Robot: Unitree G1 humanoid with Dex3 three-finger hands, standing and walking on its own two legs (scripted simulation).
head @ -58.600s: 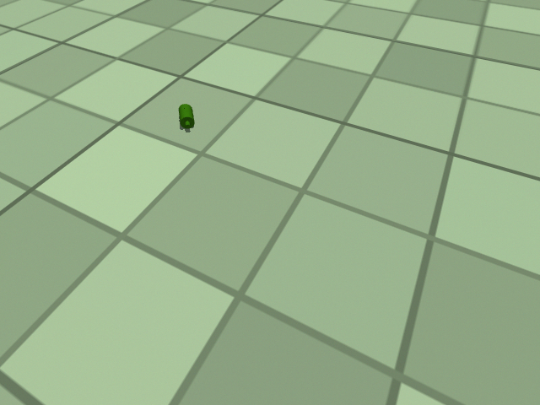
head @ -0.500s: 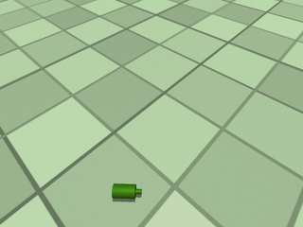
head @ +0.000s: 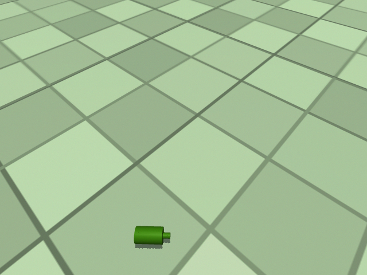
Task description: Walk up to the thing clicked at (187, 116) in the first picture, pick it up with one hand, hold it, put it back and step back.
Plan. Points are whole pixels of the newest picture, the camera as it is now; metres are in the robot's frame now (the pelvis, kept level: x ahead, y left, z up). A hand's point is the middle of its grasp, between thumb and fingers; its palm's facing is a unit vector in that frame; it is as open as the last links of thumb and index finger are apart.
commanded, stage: stand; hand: left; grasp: from above
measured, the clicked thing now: (153, 235) +0.42 +0.18 -0.74
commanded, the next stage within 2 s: rise first in 0.52 s
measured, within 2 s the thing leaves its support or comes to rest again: neither
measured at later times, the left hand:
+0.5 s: hand out of the picture +0.07 +0.25 -0.16, palm faces -0.03 -0.94 -0.35, open 7.3 cm
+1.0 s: hand out of the picture +0.14 +0.25 -0.18, palm faces -0.08 -0.92 -0.38, open 11.4 cm
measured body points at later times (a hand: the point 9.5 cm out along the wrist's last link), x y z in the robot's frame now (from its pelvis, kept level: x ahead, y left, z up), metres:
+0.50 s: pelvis +0.00 +0.00 +0.00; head +0.00 +0.00 +0.45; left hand +0.07 +0.30 -0.13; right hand +0.07 -0.30 -0.13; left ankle -0.01 +0.14 -0.75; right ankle +0.00 -0.12 -0.75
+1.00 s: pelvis -0.02 +0.01 -0.03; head +0.04 +0.01 +0.41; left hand +0.15 +0.30 -0.15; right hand +0.09 -0.26 -0.15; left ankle -0.01 +0.14 -0.75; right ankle +0.00 -0.12 -0.75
